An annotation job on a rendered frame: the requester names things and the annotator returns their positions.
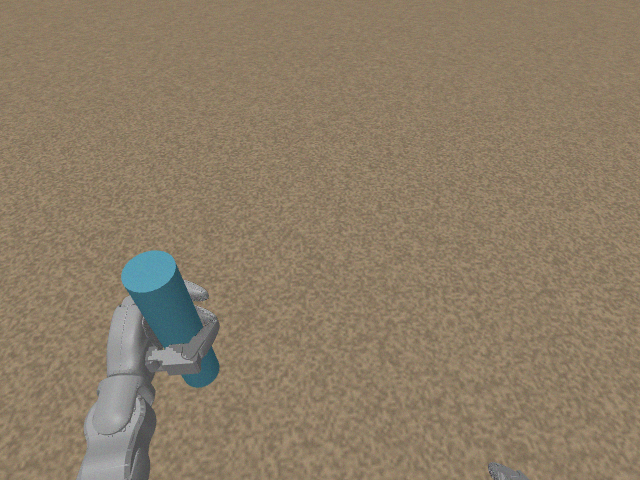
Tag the right robot hand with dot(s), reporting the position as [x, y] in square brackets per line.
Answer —
[500, 472]

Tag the can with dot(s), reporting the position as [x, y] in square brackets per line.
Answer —
[155, 284]

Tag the left robot hand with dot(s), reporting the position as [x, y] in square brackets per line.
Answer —
[133, 347]

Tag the left robot arm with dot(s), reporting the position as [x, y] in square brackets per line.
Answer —
[118, 429]

